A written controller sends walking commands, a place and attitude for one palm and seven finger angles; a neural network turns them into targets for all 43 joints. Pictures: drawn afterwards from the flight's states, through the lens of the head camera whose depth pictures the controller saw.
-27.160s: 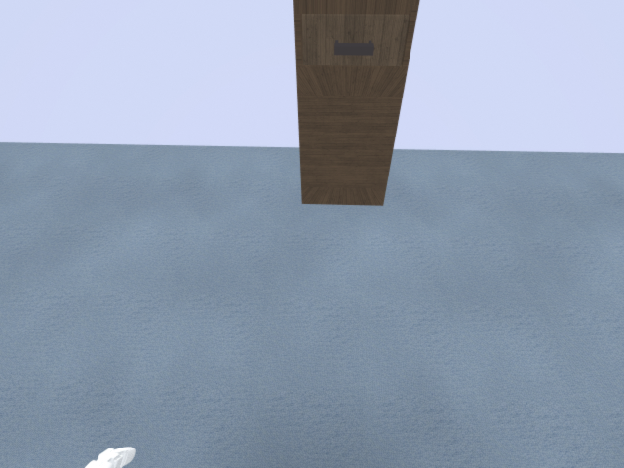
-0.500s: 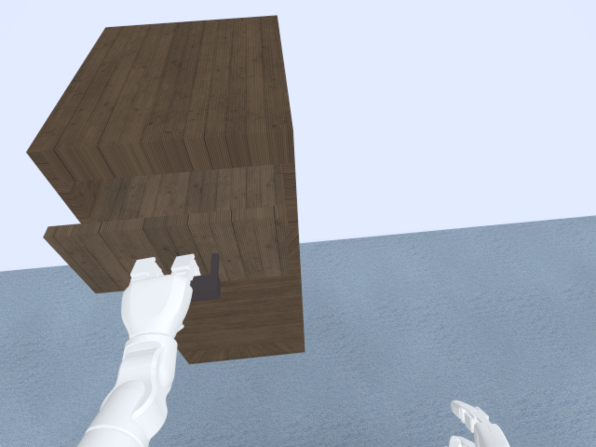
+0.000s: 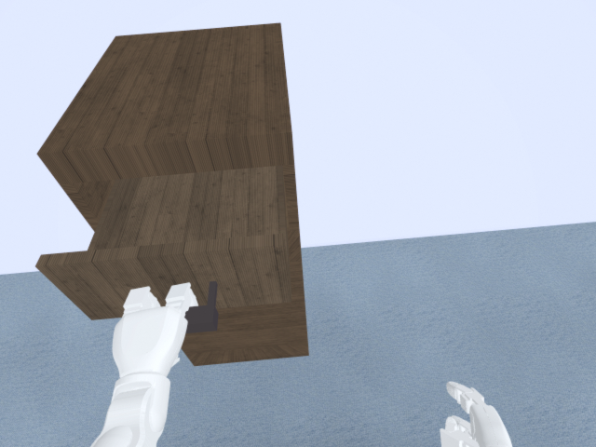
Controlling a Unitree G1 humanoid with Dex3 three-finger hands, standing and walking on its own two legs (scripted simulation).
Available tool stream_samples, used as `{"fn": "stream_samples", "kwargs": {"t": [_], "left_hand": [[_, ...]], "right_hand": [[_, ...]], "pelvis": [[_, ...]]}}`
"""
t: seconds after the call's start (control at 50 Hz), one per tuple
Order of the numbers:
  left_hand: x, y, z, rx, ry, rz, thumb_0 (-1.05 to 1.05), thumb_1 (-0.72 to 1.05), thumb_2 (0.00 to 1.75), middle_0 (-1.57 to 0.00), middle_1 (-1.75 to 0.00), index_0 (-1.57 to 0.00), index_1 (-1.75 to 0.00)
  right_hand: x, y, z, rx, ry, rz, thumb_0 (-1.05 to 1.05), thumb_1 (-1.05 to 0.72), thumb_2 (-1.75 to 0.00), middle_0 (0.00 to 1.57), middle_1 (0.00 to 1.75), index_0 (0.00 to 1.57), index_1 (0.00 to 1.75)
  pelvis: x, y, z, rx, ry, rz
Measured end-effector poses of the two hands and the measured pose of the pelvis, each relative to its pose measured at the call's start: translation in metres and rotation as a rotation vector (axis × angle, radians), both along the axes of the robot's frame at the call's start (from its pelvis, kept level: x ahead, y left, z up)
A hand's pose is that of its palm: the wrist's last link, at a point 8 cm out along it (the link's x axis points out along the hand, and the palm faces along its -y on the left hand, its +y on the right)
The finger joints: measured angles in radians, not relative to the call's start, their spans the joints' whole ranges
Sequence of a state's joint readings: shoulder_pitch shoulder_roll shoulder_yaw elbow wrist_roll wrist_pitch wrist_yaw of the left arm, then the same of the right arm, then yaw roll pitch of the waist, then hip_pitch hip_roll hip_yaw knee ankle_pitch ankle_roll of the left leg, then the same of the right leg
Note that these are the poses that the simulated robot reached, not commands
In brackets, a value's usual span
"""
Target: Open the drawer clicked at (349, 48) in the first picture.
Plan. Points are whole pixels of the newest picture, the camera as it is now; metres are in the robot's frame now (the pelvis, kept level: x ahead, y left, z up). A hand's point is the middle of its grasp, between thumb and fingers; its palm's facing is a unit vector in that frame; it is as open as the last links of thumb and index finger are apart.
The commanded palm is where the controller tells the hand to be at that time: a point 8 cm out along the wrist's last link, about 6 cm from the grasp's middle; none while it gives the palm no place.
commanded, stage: pull the drawer open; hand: left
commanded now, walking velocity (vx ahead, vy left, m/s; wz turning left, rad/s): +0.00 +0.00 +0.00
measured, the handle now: (174, 306) +0.31 +0.21 +0.01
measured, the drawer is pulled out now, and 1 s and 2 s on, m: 0.16 0.27 0.30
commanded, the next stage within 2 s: open the thumb to release the handle in 1.58 s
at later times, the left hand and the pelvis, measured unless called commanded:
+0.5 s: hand (161, 397) +0.19 +0.20 -0.01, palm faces +0.01 -0.12 -0.99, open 6.1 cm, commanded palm +0.15 +0.21 +0.04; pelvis -0.01 -0.01 -0.01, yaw +0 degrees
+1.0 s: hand (154, 439) +0.14 +0.19 -0.01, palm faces -0.01 -0.13 -0.99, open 6.1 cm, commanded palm +0.10 +0.20 +0.04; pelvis -0.01 -0.01 -0.01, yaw +0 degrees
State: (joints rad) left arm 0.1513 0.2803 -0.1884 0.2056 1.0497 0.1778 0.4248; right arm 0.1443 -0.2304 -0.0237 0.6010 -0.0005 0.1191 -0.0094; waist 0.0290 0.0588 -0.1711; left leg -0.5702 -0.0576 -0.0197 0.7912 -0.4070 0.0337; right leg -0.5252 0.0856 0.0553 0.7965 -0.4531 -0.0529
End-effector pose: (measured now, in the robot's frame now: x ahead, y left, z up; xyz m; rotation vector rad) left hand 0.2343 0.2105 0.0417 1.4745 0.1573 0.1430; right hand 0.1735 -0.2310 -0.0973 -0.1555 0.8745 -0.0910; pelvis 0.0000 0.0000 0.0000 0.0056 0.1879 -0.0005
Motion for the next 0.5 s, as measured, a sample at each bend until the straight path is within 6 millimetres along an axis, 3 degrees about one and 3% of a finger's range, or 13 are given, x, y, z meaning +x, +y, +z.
{"fn": "stream_samples", "kwargs": {"t": [0.28,0.5], "left_hand": [[-0.036,-0.005,0.000,-0.021,-0.007,0.002,0.05,0.64,0.76,-0.27,-1.35,-0.41,-1.35],[-0.065,-0.009,0.001,-0.028,-0.012,0.002,0.05,0.64,0.76,-0.27,-1.35,-0.41,-1.35]], "right_hand": [[0.021,0.006,0.009,0.014,-0.069,0.044,0.01,-0.90,-0.90,0.20,0.30,0.20,0.30],[0.024,0.011,0.008,0.030,-0.086,0.076,0.01,-0.90,-0.90,0.20,0.30,0.20,0.30]], "pelvis": [[-0.001,-0.003,-0.002,0.004,-0.008,-0.004],[-0.005,-0.006,-0.006,0.007,-0.014,-0.006]]}}
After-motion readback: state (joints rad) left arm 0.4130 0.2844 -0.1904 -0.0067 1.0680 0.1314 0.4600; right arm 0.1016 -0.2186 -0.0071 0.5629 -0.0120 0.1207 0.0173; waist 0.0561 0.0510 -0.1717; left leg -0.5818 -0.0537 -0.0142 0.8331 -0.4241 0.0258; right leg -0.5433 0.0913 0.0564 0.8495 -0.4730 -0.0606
